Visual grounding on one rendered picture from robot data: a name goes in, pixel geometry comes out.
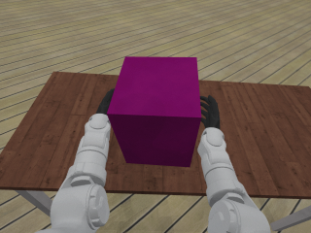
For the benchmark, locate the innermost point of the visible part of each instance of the right robot hand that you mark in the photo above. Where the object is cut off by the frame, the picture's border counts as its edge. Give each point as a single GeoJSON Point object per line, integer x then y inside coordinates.
{"type": "Point", "coordinates": [212, 115]}

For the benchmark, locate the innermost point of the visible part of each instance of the carton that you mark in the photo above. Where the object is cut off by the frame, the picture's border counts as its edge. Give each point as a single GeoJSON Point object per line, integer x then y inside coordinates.
{"type": "Point", "coordinates": [155, 110]}

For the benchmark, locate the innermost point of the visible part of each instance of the left robot forearm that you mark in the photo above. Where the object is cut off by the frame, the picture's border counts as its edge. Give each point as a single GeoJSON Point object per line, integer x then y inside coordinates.
{"type": "Point", "coordinates": [91, 157]}

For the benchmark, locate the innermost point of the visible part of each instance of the left robot hand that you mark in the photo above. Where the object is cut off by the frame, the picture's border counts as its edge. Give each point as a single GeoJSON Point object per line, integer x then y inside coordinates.
{"type": "Point", "coordinates": [104, 105]}

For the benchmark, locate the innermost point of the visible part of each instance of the right robot forearm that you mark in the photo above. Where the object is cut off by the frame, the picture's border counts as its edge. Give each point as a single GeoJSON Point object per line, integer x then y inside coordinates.
{"type": "Point", "coordinates": [218, 171]}

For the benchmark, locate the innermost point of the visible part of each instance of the left robot upper arm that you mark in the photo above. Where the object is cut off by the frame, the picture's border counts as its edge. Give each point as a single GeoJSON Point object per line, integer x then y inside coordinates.
{"type": "Point", "coordinates": [79, 209]}

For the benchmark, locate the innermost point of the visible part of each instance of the right robot upper arm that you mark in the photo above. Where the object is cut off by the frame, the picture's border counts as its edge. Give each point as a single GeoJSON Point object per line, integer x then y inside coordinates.
{"type": "Point", "coordinates": [228, 216]}

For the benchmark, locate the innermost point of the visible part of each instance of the table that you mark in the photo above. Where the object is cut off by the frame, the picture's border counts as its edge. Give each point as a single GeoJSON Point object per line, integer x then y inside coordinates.
{"type": "Point", "coordinates": [267, 131]}

